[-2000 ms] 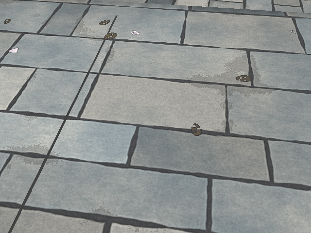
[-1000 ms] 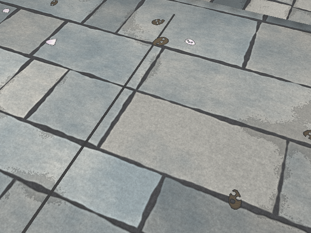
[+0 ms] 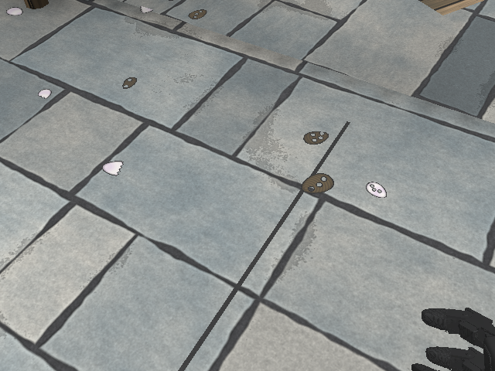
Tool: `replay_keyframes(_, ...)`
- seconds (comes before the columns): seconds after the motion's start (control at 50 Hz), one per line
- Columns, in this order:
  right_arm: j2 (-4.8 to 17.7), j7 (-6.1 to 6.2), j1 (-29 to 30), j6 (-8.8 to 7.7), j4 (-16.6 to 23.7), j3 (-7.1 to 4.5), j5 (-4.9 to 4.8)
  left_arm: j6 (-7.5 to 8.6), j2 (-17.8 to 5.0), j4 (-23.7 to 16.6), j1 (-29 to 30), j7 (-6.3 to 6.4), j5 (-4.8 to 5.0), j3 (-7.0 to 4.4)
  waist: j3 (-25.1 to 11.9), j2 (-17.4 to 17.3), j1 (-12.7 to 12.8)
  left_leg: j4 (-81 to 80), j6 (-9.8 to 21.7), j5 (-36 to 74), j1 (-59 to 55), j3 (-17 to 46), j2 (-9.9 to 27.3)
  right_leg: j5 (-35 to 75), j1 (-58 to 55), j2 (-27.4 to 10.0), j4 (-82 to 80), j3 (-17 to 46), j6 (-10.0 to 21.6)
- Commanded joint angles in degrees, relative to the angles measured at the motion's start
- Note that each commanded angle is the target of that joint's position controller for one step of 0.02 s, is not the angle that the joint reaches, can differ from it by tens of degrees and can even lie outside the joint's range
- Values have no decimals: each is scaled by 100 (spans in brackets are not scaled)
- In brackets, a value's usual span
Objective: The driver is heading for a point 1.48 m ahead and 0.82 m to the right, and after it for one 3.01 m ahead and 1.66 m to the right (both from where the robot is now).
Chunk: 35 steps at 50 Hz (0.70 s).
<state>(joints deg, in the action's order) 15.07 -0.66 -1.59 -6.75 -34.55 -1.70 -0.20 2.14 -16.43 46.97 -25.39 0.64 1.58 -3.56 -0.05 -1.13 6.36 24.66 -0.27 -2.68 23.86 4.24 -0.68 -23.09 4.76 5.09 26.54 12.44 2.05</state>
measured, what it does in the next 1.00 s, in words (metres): walks ahead, turning right: right foot, then left foot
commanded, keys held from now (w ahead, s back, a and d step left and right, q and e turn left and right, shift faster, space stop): w+e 1.00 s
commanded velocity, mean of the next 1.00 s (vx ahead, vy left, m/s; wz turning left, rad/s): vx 0.50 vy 0.00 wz -0.57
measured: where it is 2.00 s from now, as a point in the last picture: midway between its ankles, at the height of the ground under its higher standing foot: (456, 246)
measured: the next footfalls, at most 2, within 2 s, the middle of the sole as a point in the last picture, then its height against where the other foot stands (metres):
right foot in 0.48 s outside the picture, level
left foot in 0.98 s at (335, 296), level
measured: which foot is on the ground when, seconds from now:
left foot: down 0.00-0.48, up 0.50-0.96, down 0.98-1.00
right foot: down 0.00-0.02, up 0.04-0.46, down 0.48-0.98, up 1.00-1.00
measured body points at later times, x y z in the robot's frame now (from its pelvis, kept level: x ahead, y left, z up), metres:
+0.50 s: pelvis +0.25 -0.05 -0.02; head +0.29 -0.08 +0.43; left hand +0.55 +0.10 -0.08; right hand +0.17 -0.35 -0.14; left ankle +0.11 +0.13 -0.72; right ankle +0.34 -0.18 -0.73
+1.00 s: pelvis +0.53 -0.14 -0.01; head +0.55 -0.16 +0.44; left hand +0.72 +0.09 -0.12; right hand +0.59 -0.48 -0.07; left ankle +0.69 -0.11 -0.73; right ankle +0.34 -0.17 -0.72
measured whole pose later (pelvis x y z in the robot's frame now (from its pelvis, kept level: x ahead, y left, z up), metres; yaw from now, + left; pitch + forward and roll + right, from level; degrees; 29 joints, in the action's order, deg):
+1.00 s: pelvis +0.53 -0.14 -0.01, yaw -36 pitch +2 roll +1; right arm 16.0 -1.2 -2.2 -7.0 -38.1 -2.3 0.6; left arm 1.2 -18.1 42.0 -22.6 0.9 1.3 -4.5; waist 0.4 0.4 4.4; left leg 29.1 0.8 -4.9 26.1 2.2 -1.8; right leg -28.4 6.6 5.6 37.5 13.8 2.9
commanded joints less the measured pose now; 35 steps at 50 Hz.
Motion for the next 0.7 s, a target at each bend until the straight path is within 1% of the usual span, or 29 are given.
replay_keyframes(0.02,1521,131,-1940,0,6,-559,141,149,-113,-667,101,18,-21,34,-1642,-864,-1144,-185,1164,-1072,-4370,2415,2022,126,2866,-44,2810,-192,28)
replay_keyframes(0.04,1376,70,-2138,68,-143,-549,55,181,-396,-765,-111,20,62,20,-1643,-1680,-1060,-637,1544,-2236,-4403,3976,2618,-1144,3907,-263,3912,-385,-59)
replay_keyframes(0.06,936,70,-1871,78,-113,-435,12,148,-790,-699,189,18,95,-96,-871,-964,-1095,-772,1382,-2581,-3774,3418,2372,-670,4200,-572,4404,-279,-104)
replay_keyframes(0.08,736,71,-1621,95,-104,-372,20,109,-835,-733,554,8,45,-122,-362,-568,-1063,-844,1201,-2026,-3143,2521,2082,-224,4144,-738,4462,-440,-145)
replay_keyframes(0.1,614,56,-1375,103,-140,-328,54,89,-759,-775,722,-5,-6,-131,-86,-397,-938,-1007,1120,-1453,-2621,1958,1830,105,4011,-870,4293,-506,-174)
replay_keyframes(0.12,512,50,-1218,94,-181,-294,87,56,-688,-815,811,-30,-21,-150,83,-482,-820,-1152,1070,-945,-2246,1509,1664,322,3856,-1015,4127,-514,-188)
replay_keyframes(0.14,504,44,-1115,76,-219,-296,95,13,-573,-844,813,-59,-1,-135,163,-566,-733,-1307,1036,-629,-1938,1125,1547,461,3662,-1094,4019,-577,-206)
replay_keyframes(0.16,531,37,-1091,45,-264,-317,78,-21,-450,-888,856,-81,3,-109,171,-584,-703,-1422,1069,-328,-1796,857,1512,599,3598,-1123,3943,-652,-240)
replay_keyframes(0.18,589,36,-1089,19,-318,-343,61,-44,-381,-949,936,-96,-9,-92,183,-534,-683,-1508,1121,-60,-1745,625,1512,747,3624,-1148,3801,-678,-282)
replay_keyframes(0.22,743,48,-1121,0,-439,-400,56,-54,-322,-1071,1170,-123,-48,-64,207,-380,-691,-1603,1187,385,-1771,239,1549,1145,3719,-1189,3326,-695,-356)
replay_keyframes(0.26,858,66,-1119,19,-531,-430,54,-25,-270,-1135,1404,-191,-43,-26,203,-281,-746,-1616,1117,650,-1839,-211,1467,1775,3597,-1183,2638,-785,-340)
replay_keyframes(0.3,973,89,-1188,52,-620,-454,23,17,-224,-1232,1787,-270,-42,13,269,-225,-885,-1614,1011,723,-1854,-592,1407,2337,3362,-1114,1934,-971,-272)
replay_keyframes(0.34,1091,102,-1353,90,-729,-482,-27,28,-231,-1369,2149,-335,-35,25,345,-188,-999,-1597,929,712,-2007,-805,1468,2485,3221,-1048,1473,-1140,-178)
replay_keyframes(0.38,1204,102,-1491,141,-835,-520,-94,14,-295,-1522,2407,-386,-19,9,425,-196,-1029,-1488,843,862,-2344,-936,1599,2271,3228,-1001,1181,-1231,-40)
replay_keyframes(0.4,1256,104,-1535,177,-876,-539,-123,7,-342,-1590,2481,-408,-24,-9,433,-206,-1011,-1343,791,1159,-2532,-1016,1657,2035,3201,-942,1070,-1313,49)
replay_keyframes(0.42,1330,112,-1541,216,-895,-561,-142,-5,-411,-1638,2464,-422,-37,-44,368,-251,-939,-1073,729,1873,-2673,-1130,1676,1741,3015,-814,983,-1448,159)
replay_keyframes(0.44,1428,131,-1546,257,-901,-588,-160,-26,-518,-1649,2313,-422,-57,-103,193,-353,-806,-639,664,2875,-2772,-1251,1666,1422,2647,-613,955,-1632,282)
replay_keyframes(0.46,1494,151,-1534,307,-900,-603,-175,-51,-696,-1565,1835,-408,-65,-209,-128,-385,-501,151,577,3728,-2734,-1404,1592,1263,1936,-366,853,-1802,435)
replay_keyframes(0.48,1399,179,-1528,336,-876,-556,-175,-81,-986,-1316,889,-351,-42,-388,-618,-265,0,1360,400,3834,-2221,-1593,1393,1555,554,-120,567,-1835,652)
replay_keyframes(0.5,1088,192,-1695,309,-763,-418,3,-147,-1479,-1135,-21,-225,-8,-568,-1185,474,302,3213,136,1736,-727,-1624,1132,1677,-1241,-912,515,-526,1022)
replay_keyframes(0.52,380,105,-2178,155,-412,-170,162,-73,-2009,-1249,275,-227,19,-581,-1839,1765,-439,5024,-148,-3188,1586,-846,-54,326,-2758,-2263,-247,2882,2096)
replay_keyframes(0.54,949,33,-1497,-17,-403,-265,-49,5,-1456,-1366,108,-254,-5,-439,-2112,988,86,5458,-46,-3092,2139,156,93,-186,-2814,-2375,-859,3378,2007)
replay_keyframes(0.56,1121,3,-1049,-99,-245,-306,-213,79,-1201,-1286,294,-266,-47,-351,-1249,786,72,5280,59,-2512,2487,84,301,259,-2193,-2212,-946,2562,1761)
replay_keyframes(0.58,1039,43,-994,-141,-271,-273,-128,110,-1089,-1302,621,-257,-40,-309,-784,309,-185,4810,86,-2027,2244,63,531,869,-1353,-1960,-938,1928,1592)
replay_keyframes(0.6,1048,84,-1008,-138,-317,-299,19,110,-950,-1363,986,-242,-73,-265,-500,218,-423,4348,32,-1754,1861,59,677,1539,-615,-1763,-986,1461,1483)
replay_keyframes(0.62,1070,82,-1124,-78,-343,-325,60,114,-842,-1451,1202,-219,-147,-216,-416,338,-627,4159,-4,-1573,1468,105,774,1994,-120,-1619,-1114,1197,1460)
replay_keyframes(0.64,1034,78,-1185,-16,-357,-327,79,123,-827,-1463,1300,-201,-165,-213,-376,404,-719,3981,-74,-1494,1274,78,773,2264,177,-1563,-1227,1097,1501)
replay_keyframes(0.66,950,79,-1214,40,-378,-310,101,143,-833,-1426,1304,-178,-147,-216,-330,386,-761,3798,-160,-1439,1186,12,756,2559,412,-1518,-1288,933,1541)
replay_keyframes(0.7,802,94,-990,112,-314,-264,137,159,-912,-1318,1184,-105,-118,-237,-164,336,-737,3250,-321,-1009,1179,-80,669,2814,784,-1358,-1370,586,1521)
Keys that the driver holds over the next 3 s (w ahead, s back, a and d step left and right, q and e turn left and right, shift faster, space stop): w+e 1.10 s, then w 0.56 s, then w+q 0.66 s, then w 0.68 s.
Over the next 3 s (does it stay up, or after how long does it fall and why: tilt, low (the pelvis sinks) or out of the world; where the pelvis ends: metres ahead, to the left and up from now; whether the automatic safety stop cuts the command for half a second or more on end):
stays up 1.48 -0.79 -0.04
